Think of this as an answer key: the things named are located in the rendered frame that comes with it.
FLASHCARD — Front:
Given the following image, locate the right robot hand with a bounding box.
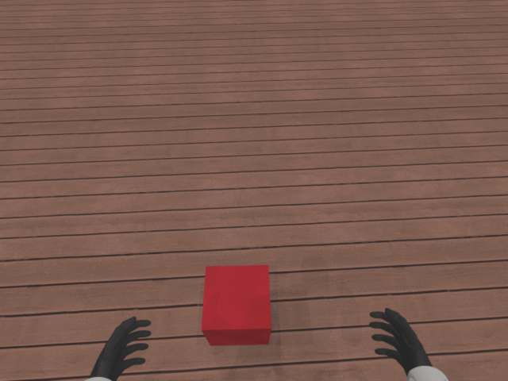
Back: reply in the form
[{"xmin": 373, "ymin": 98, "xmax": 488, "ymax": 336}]
[{"xmin": 369, "ymin": 308, "xmax": 432, "ymax": 376}]

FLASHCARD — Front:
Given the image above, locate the left robot hand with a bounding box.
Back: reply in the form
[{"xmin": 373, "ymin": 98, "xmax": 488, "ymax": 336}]
[{"xmin": 89, "ymin": 317, "xmax": 151, "ymax": 381}]

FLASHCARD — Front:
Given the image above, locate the carton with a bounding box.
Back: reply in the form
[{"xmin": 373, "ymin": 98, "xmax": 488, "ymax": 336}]
[{"xmin": 202, "ymin": 265, "xmax": 271, "ymax": 346}]

